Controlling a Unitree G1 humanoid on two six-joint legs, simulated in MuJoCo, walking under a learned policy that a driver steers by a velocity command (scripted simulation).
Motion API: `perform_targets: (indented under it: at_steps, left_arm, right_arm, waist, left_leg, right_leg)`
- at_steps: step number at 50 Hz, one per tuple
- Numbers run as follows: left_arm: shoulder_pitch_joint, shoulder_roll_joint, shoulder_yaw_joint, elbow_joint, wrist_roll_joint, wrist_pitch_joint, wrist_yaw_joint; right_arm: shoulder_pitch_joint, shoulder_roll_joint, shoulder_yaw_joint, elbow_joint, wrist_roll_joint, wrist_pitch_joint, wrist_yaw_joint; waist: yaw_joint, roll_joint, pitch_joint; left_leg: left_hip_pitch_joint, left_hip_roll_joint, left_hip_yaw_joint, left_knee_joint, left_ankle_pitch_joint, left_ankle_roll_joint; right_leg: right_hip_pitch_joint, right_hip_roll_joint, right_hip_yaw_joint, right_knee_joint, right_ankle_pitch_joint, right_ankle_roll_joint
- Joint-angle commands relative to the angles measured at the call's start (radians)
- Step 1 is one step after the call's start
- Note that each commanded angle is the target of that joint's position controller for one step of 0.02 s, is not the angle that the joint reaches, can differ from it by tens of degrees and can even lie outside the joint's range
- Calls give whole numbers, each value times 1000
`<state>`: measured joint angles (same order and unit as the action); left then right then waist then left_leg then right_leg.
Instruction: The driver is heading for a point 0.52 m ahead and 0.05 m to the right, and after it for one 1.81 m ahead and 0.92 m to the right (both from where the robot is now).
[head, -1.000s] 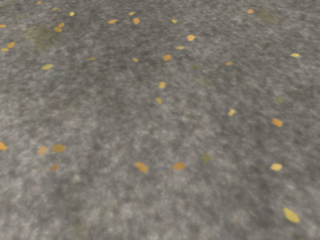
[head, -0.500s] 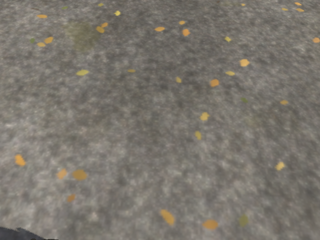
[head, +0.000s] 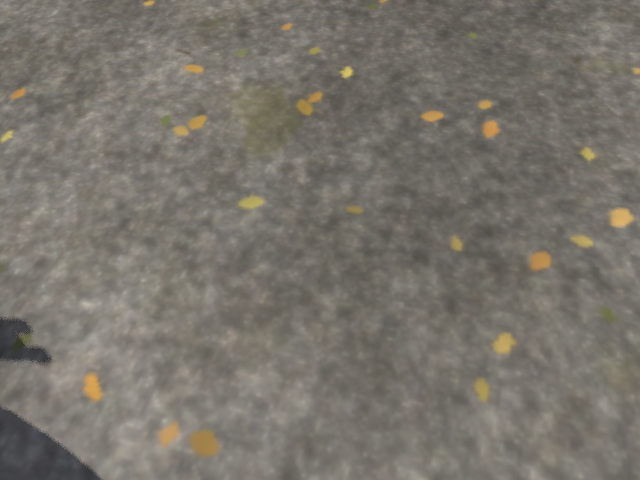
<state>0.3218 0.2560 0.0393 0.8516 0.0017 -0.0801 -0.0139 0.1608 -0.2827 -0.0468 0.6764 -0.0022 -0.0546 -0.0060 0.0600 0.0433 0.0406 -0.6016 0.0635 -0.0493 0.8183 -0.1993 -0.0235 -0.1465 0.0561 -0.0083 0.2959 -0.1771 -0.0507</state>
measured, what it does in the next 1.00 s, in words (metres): walks ahead: left foot, then right foot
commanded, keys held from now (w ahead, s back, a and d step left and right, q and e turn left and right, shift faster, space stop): no key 1.00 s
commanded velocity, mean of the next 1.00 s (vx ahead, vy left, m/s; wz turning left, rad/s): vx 0.06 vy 0.00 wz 0.02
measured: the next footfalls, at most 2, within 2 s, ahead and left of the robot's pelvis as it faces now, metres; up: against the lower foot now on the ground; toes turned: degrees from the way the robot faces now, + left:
left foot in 0.16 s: +0.23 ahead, +0.12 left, +0.00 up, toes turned +1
right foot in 0.42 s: +0.15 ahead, -0.12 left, +0.00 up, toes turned +0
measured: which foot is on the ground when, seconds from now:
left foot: up 0.00-0.14, down 0.16-1.00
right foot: down 0.00-0.16, up 0.18-0.40, down 0.42-1.00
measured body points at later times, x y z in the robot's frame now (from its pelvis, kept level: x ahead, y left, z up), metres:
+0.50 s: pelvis +0.12 +0.02 -0.02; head +0.13 +0.02 +0.43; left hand +0.20 +0.29 -0.14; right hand +0.26 -0.22 -0.13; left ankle +0.18 +0.13 -0.75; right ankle +0.11 -0.12 -0.75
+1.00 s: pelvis +0.15 +0.00 -0.01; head +0.16 +0.00 +0.44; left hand +0.20 +0.26 -0.16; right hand +0.24 -0.26 -0.15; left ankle +0.18 +0.13 -0.75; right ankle +0.11 -0.12 -0.75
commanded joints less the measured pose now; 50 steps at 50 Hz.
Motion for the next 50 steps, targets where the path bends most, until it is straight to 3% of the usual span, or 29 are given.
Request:
perform_targets:
  at_steps: [1, 4, 6, 7, 8, 9, 10, 11, 12, 13, 15, 17, 20, 21, 22, 23, 24, 26, 29, 34, 50]
  left_arm:
    - [-48, 175, 38, -51, -9, 0, 13]
    - [-31, 177, 36, -25, -15, 14, 16]
    - [-58, 178, 36, -20, -22, 23, 19]
    - [-53, 165, 31, -15, -21, 24, 20]
    - [-22, 138, 21, -16, -1, 16, 19]
    - [96, 68, -4, -6, 18, 5, 15]
    - [103, 71, -11, 11, 9, 15, 13]
    - [57, 123, 3, 4, -4, 33, 12]
    - [19, 131, 9, 0, -10, 54, 18]
    - [-12, 135, 14, -2, -6, 75, 29]
    - [-9, 118, 16, 7, -1, 106, 45]
    - [15, 88, 10, 31, 4, 110, 48]
    - [10, 71, 8, 48, 16, 104, 42]
    - [-14, 82, 8, 39, 29, 103, 41]
    - [-42, 114, 11, 20, 33, 101, 44]
    - [-70, 178, 28, 29, 15, 101, 49]
    - [-88, 142, 23, 32, 10, 93, 47]
    - [-108, 105, 12, 43, 18, 73, 46]
    - [-89, 97, 8, 65, 9, 53, 43]
    - [-67, 97, 5, 97, 4, 56, 46]
    - [-57, 70, -4, 170, 3, 67, 46]
  right_arm:
    - [1, -31, -5, -46, 3, -6, 5]
    - [-51, -53, -14, -64, 0, -8, 13]
    - [-19, -71, -24, -53, -9, -13, 17]
    - [23, -88, -32, -35, -16, -15, 13]
    - [65, -147, -46, -32, -26, -16, 3]
    - [89, -168, -43, -40, -47, -6, -5]
    - [122, -82, -23, -25, -37, 8, -2]
    - [105, -44, -7, -14, -17, 15, 7]
    - [61, -54, -8, -8, -9, 20, 12]
    - [9, -70, -11, -12, -9, 23, 13]
    - [-89, -92, -18, -16, -21, 29, 10]
    - [-112, -81, -18, -5, -27, 34, 6]
    - [-104, -55, -10, 27, -12, 38, -1]
    - [-70, -36, -3, 49, -11, 37, 0]
    - [-47, -33, -1, 66, -17, 37, 0]
    - [-23, -41, -8, 65, -17, 38, 0]
    - [-50, -50, -8, 71, -22, 38, -5]
    - [-46, -42, -11, 86, -13, 39, -15]
    - [-19, -41, -15, 120, -13, 40, -17]
    - [-12, -41, -18, 170, -4, 43, -17]
    - [-17, -53, -20, 313, 3, 67, -37]
  waist:
    - [-27, -139, -102]
    - [-19, -140, -95]
    - [-56, -129, -101]
    - [-75, -110, -118]
    - [-78, -41, -174]
    - [-34, 108, -288]
    - [-74, 178, -364]
    - [-77, 132, -313]
    - [-67, 90, -248]
    - [-57, 60, -188]
    - [-15, 92, -129]
    - [-7, 109, -136]
    - [0, 84, -139]
    - [-8, 59, -117]
    - [-28, 23, -70]
    - [-75, -90, -17]
    - [-56, -109, 0]
    - [-67, -131, -7]
    - [-60, -108, -38]
    - [-49, -64, -57]
    - [-55, -48, -31]
  left_leg:
    - [155, -35, 36, -155, 187, -7]
    - [185, -46, 17, -248, 202, 20]
    - [264, -57, 22, -343, 230, 51]
    - [353, -64, 28, -406, 315, 73]
    - [501, 33, -54, -385, 668, 114]
    - [743, 220, -236, -306, 978, 255]
    - [761, 307, -347, -336, 973, 352]
    - [696, 278, -350, -370, 777, 334]
    - [626, 247, -330, -410, 565, 298]
    - [531, 226, -308, -455, 412, 274]
    - [340, 167, -230, -520, 244, 232]
    - [269, 120, -156, -531, 173, 217]
    - [229, 78, -111, -516, -72, 176]
    - [208, 54, -104, -518, -194, 130]
    - [190, 25, -91, -498, -285, 87]
    - [228, -27, -40, -486, -255, 55]
    - [312, -43, -18, -438, -184, 38]
    - [381, -39, -11, -393, -72, 49]
    - [404, -40, -5, -368, 66, 60]
    - [429, -37, 0, -351, 189, 56]
    - [462, -34, 3, -365, 209, 45]
  right_leg:
    - [-2, -212, 70, -40, 664, -136]
    - [43, -239, 98, 8, 583, -122]
    - [48, -237, 111, 84, 520, -94]
    - [36, -203, 105, 148, 495, -68]
    - [-26, -148, 74, 256, 378, -20]
    - [-206, -73, 37, 437, 6, 44]
    - [-255, -57, 68, 589, -444, 85]
    - [-295, -78, 94, 646, -542, 101]
    - [-331, -97, 91, 671, -516, 111]
    - [-329, -110, 85, 652, -462, 121]
    - [-213, -120, 70, 555, -355, 136]
    - [-102, -104, 38, 449, -231, 133]
    - [23, -85, 6, 243, -12, 102]
    - [41, -103, 28, 189, 33, 82]
    - [18, -154, 81, 135, 9, 56]
    - [-101, -154, 79, 137, -158, 23]
    - [-196, -141, 83, 99, -268, 17]
    - [-223, -138, 84, 71, -224, 42]
    - [-164, -130, 72, 98, -99, 54]
    - [-114, -116, 56, 123, 15, 49]
    - [-84, -94, 30, 97, 62, 46]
